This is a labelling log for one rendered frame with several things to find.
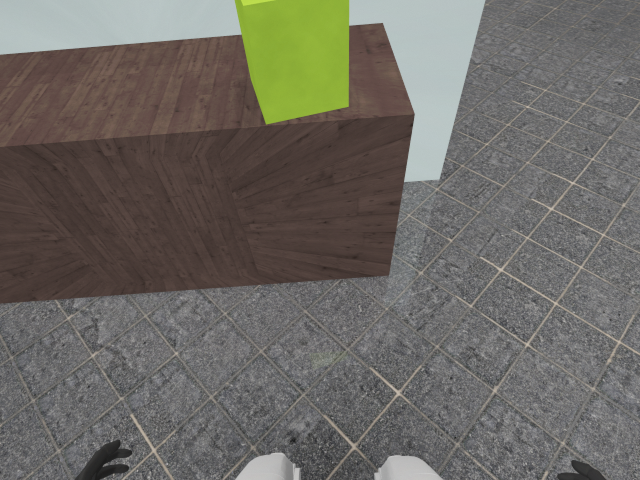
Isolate pedestal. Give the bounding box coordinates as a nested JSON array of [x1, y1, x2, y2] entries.
[[0, 23, 415, 304]]

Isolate robot left hand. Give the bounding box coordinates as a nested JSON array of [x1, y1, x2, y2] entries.
[[75, 440, 132, 480]]

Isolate robot right hand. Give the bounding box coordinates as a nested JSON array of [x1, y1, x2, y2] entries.
[[557, 460, 606, 480]]

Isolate robot thigh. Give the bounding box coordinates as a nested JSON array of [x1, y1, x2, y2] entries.
[[374, 456, 443, 480], [235, 454, 301, 480]]

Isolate left robot thigh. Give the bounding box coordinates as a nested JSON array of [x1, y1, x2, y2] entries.
[[235, 454, 301, 480]]

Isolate carton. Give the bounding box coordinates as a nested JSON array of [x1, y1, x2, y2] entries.
[[235, 0, 349, 124]]

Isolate right robot thigh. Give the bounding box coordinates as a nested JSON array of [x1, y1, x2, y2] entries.
[[374, 456, 443, 480]]

